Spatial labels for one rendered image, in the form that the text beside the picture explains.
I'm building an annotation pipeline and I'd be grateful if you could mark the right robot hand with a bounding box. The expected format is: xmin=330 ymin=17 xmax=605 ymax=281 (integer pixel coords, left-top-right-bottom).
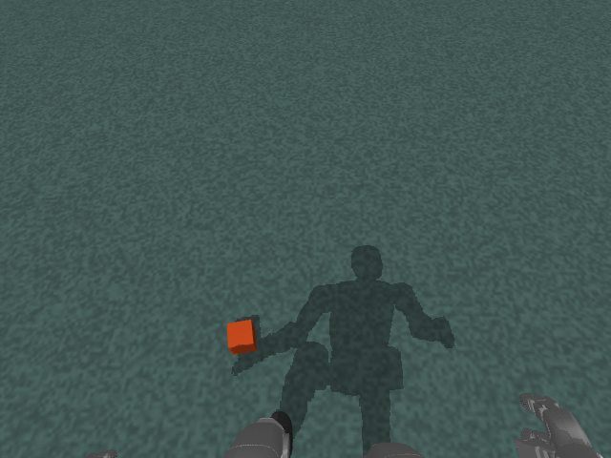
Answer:
xmin=515 ymin=393 xmax=592 ymax=458

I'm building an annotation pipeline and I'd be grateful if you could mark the left robot foot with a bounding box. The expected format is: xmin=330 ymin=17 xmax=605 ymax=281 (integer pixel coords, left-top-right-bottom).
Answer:
xmin=270 ymin=411 xmax=292 ymax=458

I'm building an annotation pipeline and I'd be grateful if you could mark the cube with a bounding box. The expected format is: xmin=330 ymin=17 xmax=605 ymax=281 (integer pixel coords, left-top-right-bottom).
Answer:
xmin=227 ymin=320 xmax=257 ymax=355

